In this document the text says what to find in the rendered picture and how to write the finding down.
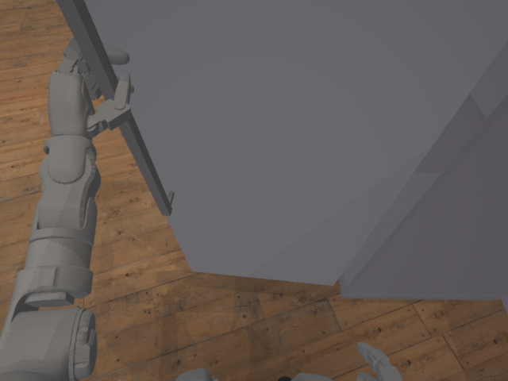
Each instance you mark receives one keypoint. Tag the left robot forearm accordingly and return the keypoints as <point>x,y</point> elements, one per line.
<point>57,265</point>

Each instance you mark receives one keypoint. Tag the fridge door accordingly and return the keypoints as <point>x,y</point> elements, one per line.
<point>286,128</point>

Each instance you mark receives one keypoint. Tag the right robot hand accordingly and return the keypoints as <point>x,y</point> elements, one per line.
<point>379,363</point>

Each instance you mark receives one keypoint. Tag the left robot hand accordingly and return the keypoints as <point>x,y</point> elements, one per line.
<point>72,87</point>

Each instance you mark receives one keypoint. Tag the left robot upper arm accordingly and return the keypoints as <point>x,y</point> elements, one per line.
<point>49,345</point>

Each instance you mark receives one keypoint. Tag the handle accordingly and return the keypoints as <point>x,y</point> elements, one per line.
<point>83,29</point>

